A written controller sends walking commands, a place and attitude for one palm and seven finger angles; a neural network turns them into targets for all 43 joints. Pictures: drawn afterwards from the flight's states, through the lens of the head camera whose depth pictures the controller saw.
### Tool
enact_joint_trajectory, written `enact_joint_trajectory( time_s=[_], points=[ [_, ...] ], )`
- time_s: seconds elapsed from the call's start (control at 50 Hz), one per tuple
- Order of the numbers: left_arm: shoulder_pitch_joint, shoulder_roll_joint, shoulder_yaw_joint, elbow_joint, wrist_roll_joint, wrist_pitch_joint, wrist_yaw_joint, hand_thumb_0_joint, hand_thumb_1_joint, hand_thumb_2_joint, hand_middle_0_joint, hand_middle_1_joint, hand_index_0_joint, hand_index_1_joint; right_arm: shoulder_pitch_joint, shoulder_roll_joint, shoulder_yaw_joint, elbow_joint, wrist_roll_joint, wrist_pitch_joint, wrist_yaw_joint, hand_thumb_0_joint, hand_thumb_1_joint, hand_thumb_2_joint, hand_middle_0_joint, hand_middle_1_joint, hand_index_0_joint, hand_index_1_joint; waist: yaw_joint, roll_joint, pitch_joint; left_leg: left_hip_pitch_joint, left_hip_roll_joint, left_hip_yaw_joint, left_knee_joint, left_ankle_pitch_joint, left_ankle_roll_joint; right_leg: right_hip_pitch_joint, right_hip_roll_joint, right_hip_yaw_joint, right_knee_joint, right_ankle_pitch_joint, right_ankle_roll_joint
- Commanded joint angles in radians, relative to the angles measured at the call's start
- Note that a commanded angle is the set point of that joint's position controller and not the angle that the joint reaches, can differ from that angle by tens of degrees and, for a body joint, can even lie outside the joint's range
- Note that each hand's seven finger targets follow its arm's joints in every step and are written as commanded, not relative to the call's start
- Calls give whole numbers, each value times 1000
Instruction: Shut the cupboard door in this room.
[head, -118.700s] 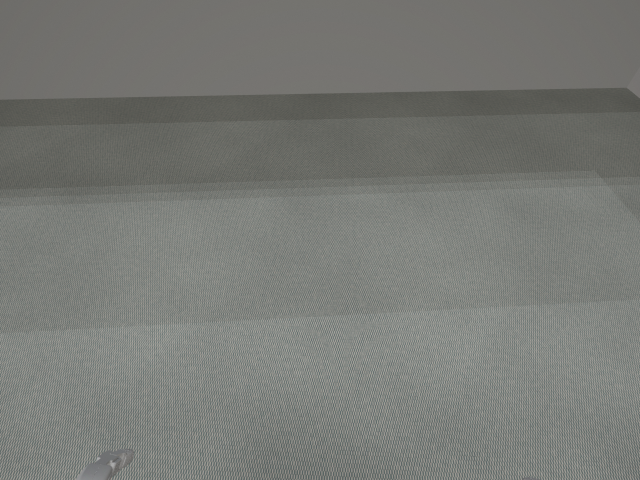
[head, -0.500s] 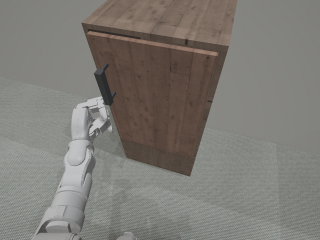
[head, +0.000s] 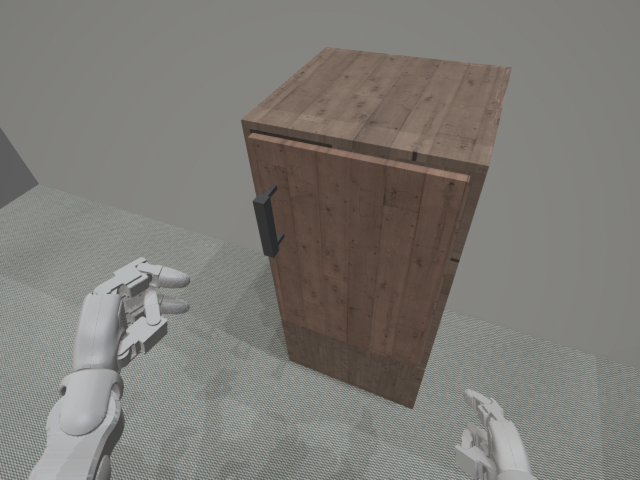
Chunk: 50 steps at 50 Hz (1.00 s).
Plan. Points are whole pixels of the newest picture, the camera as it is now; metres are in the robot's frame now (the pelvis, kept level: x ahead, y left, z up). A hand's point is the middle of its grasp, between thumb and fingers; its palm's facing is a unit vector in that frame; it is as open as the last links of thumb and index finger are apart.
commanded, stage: draw the hand back to the body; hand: left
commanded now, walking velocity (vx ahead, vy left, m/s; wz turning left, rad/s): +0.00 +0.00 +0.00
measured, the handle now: (271, 221) +0.61 +0.16 -0.05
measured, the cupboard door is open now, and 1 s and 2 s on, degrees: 0 0 0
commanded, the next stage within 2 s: step back with the hand held close in 0.66 s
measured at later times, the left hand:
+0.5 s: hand (74, 349) +0.20 +0.26 +0.15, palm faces +0.47 -0.78 -0.40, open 7.2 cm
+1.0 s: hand (81, 347) +0.20 +0.25 +0.15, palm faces +0.37 -0.79 -0.48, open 7.4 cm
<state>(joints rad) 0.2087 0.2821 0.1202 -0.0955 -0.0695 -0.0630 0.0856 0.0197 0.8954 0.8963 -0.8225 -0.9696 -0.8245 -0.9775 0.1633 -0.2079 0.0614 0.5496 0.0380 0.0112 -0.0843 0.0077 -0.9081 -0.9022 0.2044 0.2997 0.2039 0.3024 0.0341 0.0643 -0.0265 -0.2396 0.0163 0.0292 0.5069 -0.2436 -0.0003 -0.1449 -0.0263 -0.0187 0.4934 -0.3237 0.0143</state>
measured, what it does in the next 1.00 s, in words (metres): stands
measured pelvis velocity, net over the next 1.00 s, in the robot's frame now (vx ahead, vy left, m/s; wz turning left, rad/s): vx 0.00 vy -0.01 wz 0.01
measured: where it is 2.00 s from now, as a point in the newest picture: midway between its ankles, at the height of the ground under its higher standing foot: outside the picture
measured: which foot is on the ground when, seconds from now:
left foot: down 0.00-1.00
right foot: down 0.00-1.00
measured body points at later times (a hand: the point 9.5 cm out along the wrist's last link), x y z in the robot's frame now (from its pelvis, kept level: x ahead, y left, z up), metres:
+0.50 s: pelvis +0.01 -0.01 +0.00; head +0.00 -0.05 +0.45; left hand +0.17 +0.30 +0.17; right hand +0.20 -0.23 -0.09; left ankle +0.02 +0.12 -0.74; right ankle -0.04 -0.13 -0.74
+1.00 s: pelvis +0.00 -0.01 +0.00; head +0.01 -0.03 +0.45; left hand +0.17 +0.29 +0.18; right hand +0.19 -0.24 -0.09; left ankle +0.02 +0.12 -0.74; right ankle -0.04 -0.13 -0.74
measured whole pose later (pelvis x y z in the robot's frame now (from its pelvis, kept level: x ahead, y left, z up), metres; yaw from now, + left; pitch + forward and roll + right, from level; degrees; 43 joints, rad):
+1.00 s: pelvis +0.00 -0.01 +0.00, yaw +1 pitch +0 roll -1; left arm 0.52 0.37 0.36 -0.40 -0.08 -0.12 0.09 0.02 0.89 0.90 -0.21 -0.30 -0.21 -0.30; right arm 0.17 -0.25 0.00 0.59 0.01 0.01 -0.09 0.01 -0.91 -0.90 0.21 0.30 0.20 0.30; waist 0.02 0.08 0.01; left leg -0.27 0.03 0.01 0.49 -0.23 -0.01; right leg -0.15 -0.01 -0.04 0.44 -0.30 0.01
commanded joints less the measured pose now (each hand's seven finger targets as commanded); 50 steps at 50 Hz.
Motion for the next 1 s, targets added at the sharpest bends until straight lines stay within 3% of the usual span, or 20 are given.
enact_joint_trajectory(
  time_s=[0.0,0.08,0.12,0.18,0.26,0.28,0.34,0.38,0.46,0.48,0.5,0.58,0.62,0.68,0.76,0.78,0.8,0.84,0.9,0.98],
  points=[
    [-97,187,158,-313,-2,-54,14,0,900,900,-558,-690,-558,-690,-110,-107,-45,-139,-7,-66,-3,0,-900,-900,200,300,200,300,1,-10,-92,155,-4,-17,-111,173,22,-33,32,-30,-112,247,-26],
    [-30,256,255,-424,1,-57,27,0,900,900,-447,-570,-447,-570,-119,-107,-49,-126,-16,-93,-2,0,-900,-900,200,300,200,300,16,57,-114,180,-7,-14,-106,221,21,-2,34,-27,-130,288,-27],
    [28,247,265,-468,3,-61,31,0,900,900,-393,-510,-393,-510,-112,-98,-47,-123,-17,-105,2,0,-900,-900,200,300,200,300,18,67,-126,188,-5,-15,-102,264,17,13,30,-34,-114,313,-29],
    [120,260,310,-479,-6,-55,32,0,900,900,-310,-420,-310,-420,-117,-107,-58,-113,-18,-120,5,0,-900,-900,200,300,200,300,23,2,-86,176,-3,-14,-103,257,18,1,36,-36,-136,315,-22],
    [196,280,376,-497,-12,-60,34,0,900,900,-200,-300,-200,-300,-111,-105,-64,-111,-14,-125,6,0,-900,-900,200,300,200,300,30,-12,-62,160,-1,-7,-106,241,19,1,31,-40,-126,305,-19],
    [209,256,358,-452,-12,-55,30,0,900,900,-200,-300,-200,-300,-110,-112,-69,-103,-15,-129,4,0,-900,-900,200,300,200,300,26,-45,-37,158,-3,-3,-105,238,23,-16,36,-38,-144,307,-16],
    [154,203,296,-414,-9,-45,24,0,900,900,-200,-300,-200,-300,-101,-119,-72,-98,-12,-124,4,0,-900,-900,200,300,200,300,5,-65,13,153,-2,-3,-113,187,28,-55,28,-36,-149,251,-9],
    [128,215,298,-400,-6,-43,25,0,900,900,-200,-300,-200,-300,-100,-128,-77,-93,-14,-128,-2,0,-900,-900,200,300,200,300,6,-61,15,160,-7,-1,-111,174,33,-60,28,-30,-164,235,-7],
    [108,265,332,-473,0,-59,38,0,900,900,-200,-300,-200,-300,-110,-119,-76,-101,-18,-139,-11,0,-900,-900,200,300,200,300,27,-39,-86,187,-16,-3,-104,207,39,-5,21,-25,-136,271,-10],
    [110,302,362,-503,2,-66,41,0,900,900,-200,-300,-200,-300,-114,-122,-79,-98,-21,-147,-14,0,-900,-900,200,300,200,300,35,-21,-113,196,-19,2,-97,225,40,11,22,-20,-145,296,-11],
    [119,290,352,-527,2,-70,41,0,900,900,-200,-300,-200,-300,-117,-110,-73,-102,-21,-152,-14,0,-900,-900,200,300,200,300,36,16,-123,197,-22,6,-94,237,39,25,15,-20,-131,314,-12],
    [164,307,382,-521,0,-72,43,0,900,900,-200,-300,-200,-300,-122,-105,-71,-90,-21,-166,-14,0,-900,-900,200,300,200,300,40,29,-62,179,-20,11,-85,258,31,2,23,-18,-157,347,-14],
    [167,284,368,-503,-4,-72,40,0,900,900,-200,-300,-200,-300,-115,-99,-68,-92,-18,-161,-11,0,-900,-900,200,300,200,300,33,32,-39,170,-17,14,-90,254,28,-2,20,-22,-147,343,-12],
    [202,253,360,-423,-12,-62,28,0,900,900,-200,-300,-200,-300,-109,-105,-74,-86,-16,-156,-10,0,-900,-900,200,300,200,300,30,-31,16,162,-10,14,-99,249,28,-30,31,-25,-167,335,-8],
    [193,243,347,-419,-17,-62,19,0,900,900,-200,-300,-200,-300,-102,-109,-79,-98,-14,-139,-5,0,-900,-900,200,300,200,300,28,-59,-23,171,-7,16,-104,236,34,-13,23,-19,-153,323,-1],
    [7,412,487,-464,-3,-116,35,0,900,900,-200,-300,-200,-300,-95,-127,-77,-120,-6,-120,-4,0,-900,-900,200,300,200,300,-13,-5,68,115,2,5,-56,172,38,-93,-32,37,-223,394,2],
    [170,315,411,-399,-6,-120,24,0,900,900,-200,-300,-200,-300,-105,-116,-86,-95,-16,-110,-4,0,-900,-900,200,300,200,300,-10,-103,-15,99,7,-3,0,194,42,-74,-70,26,-190,454,-7],
    [215,280,360,-420,-3,-118,17,0,900,900,-200,-300,-200,-300,-107,-122,-94,-103,-20,-86,0,0,-900,-900,200,300,200,300,-17,-128,-43,88,1,9,32,203,39,-67,-93,35,-167,552,-6],
    [276,304,390,-503,-3,-131,28,0,900,900,-200,-300,-200,-300,-99,-128,-100,-118,-22,-65,-7,0,-900,-900,200,300,200,300,-19,-31,-141,114,16,1,-6,343,37,-17,-77,6,-95,579,-7],
    [299,361,445,-588,-12,-127,46,0,900,900,-200,-300,-200,-300,-98,-139,-107,-143,-24,-35,-19,0,-900,-900,200,300,200,300,-18,1,-180,140,31,-16,-24,482,34,-22,-37,-7,-71,539,0]
  ],
)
